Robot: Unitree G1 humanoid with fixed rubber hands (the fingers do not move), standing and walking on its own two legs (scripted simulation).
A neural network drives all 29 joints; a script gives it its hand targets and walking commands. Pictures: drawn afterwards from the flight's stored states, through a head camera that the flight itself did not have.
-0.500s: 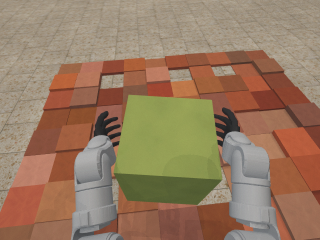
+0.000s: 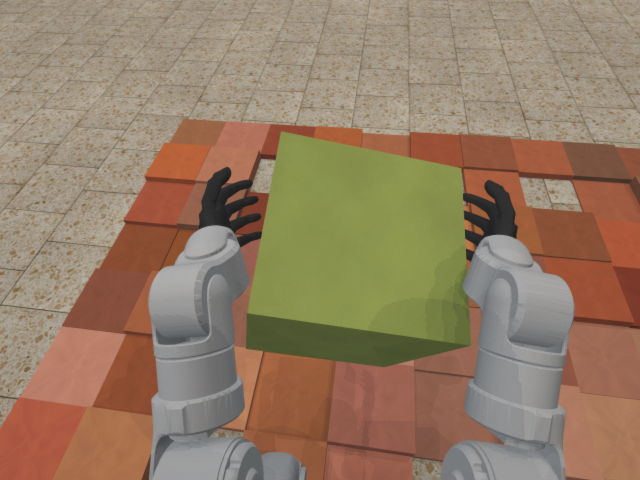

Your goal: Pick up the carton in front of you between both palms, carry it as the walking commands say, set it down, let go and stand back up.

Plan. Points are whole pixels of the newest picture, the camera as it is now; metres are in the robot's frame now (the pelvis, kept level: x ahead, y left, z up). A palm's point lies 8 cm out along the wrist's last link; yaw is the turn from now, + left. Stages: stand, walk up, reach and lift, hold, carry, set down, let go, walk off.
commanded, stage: carry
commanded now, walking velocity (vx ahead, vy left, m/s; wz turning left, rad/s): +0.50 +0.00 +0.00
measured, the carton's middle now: (341, 269) +0.36 +0.03 +0.05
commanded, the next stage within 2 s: none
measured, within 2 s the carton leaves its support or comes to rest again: neither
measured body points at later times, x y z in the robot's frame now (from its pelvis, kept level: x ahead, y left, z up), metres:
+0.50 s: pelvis +0.33 +0.03 +0.00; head +0.39 +0.03 +0.45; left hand +0.69 +0.15 +0.11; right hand +0.68 -0.15 +0.11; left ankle +0.39 +0.08 -0.72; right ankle +0.26 -0.09 -0.61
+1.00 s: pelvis +0.62 +0.01 +0.04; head +0.66 +0.02 +0.49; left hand +0.96 +0.18 +0.18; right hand +1.00 -0.12 +0.17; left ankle +0.66 +0.13 -0.65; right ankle +0.62 -0.11 -0.69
